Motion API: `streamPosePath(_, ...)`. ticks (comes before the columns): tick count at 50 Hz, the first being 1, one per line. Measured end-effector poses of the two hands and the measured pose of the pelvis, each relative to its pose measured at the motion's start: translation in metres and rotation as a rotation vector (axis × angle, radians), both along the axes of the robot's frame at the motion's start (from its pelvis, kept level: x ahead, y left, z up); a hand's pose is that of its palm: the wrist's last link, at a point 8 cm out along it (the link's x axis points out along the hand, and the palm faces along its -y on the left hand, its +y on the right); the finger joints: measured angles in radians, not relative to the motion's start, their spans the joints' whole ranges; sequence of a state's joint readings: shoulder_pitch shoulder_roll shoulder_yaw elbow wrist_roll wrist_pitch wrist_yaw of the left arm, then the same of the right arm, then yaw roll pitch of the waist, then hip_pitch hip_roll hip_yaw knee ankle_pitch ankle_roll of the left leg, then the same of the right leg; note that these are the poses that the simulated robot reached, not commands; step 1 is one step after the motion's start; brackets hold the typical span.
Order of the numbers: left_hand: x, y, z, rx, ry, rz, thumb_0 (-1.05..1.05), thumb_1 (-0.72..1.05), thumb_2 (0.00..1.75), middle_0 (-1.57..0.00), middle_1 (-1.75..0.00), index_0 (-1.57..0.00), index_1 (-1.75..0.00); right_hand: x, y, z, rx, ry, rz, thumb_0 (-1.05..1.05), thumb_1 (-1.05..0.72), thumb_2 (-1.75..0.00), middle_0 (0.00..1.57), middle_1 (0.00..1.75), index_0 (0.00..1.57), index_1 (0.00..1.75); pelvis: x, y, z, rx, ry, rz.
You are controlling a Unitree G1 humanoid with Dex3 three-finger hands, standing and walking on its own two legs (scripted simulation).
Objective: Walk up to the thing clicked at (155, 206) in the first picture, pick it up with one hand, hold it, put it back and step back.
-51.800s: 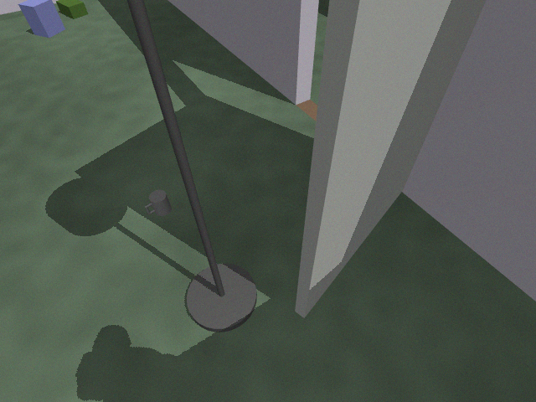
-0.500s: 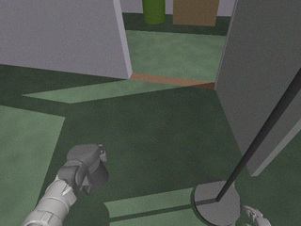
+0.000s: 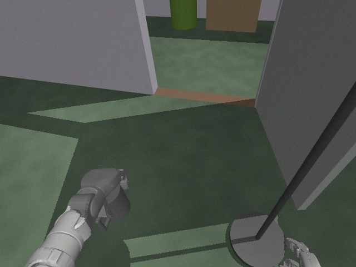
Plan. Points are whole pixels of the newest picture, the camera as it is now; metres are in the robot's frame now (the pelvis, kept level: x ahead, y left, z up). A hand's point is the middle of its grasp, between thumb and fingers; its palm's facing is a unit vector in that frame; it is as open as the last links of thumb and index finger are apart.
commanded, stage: hold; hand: left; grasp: from above
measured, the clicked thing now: (108, 206) +0.29 +0.23 -0.08
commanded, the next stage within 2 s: crouch in 0.12 s
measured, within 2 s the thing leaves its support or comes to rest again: neither
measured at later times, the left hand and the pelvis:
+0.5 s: hand (109, 203) +0.29 +0.22 -0.07, palm faces -0.48 -0.04 -0.88, open 10.0 cm; pelvis +0.00 +0.00 +0.00, yaw +1 degrees
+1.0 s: hand (132, 208) +0.38 +0.23 -0.30, palm faces -0.42 +0.02 -0.91, open 9.9 cm; pelvis -0.05 +0.01 -0.19, yaw +0 degrees
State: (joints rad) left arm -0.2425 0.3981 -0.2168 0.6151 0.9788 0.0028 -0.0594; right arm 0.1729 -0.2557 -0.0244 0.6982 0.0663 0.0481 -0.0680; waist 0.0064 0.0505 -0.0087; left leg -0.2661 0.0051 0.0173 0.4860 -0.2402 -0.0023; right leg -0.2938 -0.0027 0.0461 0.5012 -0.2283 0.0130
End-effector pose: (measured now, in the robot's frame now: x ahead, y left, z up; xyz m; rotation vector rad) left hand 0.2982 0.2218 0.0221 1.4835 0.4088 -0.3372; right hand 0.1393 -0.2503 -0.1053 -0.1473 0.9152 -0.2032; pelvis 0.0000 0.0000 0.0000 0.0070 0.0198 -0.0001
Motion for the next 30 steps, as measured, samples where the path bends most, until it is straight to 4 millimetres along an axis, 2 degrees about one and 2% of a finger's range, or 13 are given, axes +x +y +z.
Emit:
streamPosePath(15, 0.002, 0.004, 0.0, 0.009, 0.0, -0.002, 0.01, -0.05, 0.65, -0.44, -0.9, -0.62, -0.89, -0.003, 0.001, 0.0, -0.002, 0.018, -0.004, 0.01, -0.91, -0.9, 0.2, 0.3, 0.2, 0.3, 0.002, 0.002, 0.001, -0.001, -0.003, 0.002)
streamPosePath(19, 0.003, 0.004, -0.006, 0.011, 0.005, 0.0, 0.02, -0.07, 0.7, -0.44, -0.91, -0.6, -0.91, -0.005, 0.001, -0.001, -0.001, 0.022, -0.004, 0.01, -0.9, -0.9, 0.2, 0.3, 0.2, 0.3, 0.001, 0.002, 0.0, -0.001, 0.001, 0.004)
streamPosePath(24, 0.002, 0.005, -0.027, 0.015, 0.014, -0.002, 0.03, -0.09, 0.75, -0.43, -0.92, -0.59, -0.93, -0.012, -0.001, -0.004, -0.013, 0.051, 0.001, 0.01, -0.9, -0.9, 0.2, 0.3, 0.2, 0.3, -0.002, 0.001, -0.003, -0.001, 0.026, 0.01)
streamPosePath(30, 0.008, 0.006, -0.071, 0.045, 0.027, -0.024, 0.03, -0.11, 0.78, -0.42, -0.93, -0.58, -0.95, -0.035, -0.012, -0.022, -0.054, 0.134, 0.01, 0.0, -0.9, -0.9, 0.2, 0.3, 0.2, 0.3, -0.011, 0.0, -0.021, -0.007, 0.119, 0.022)
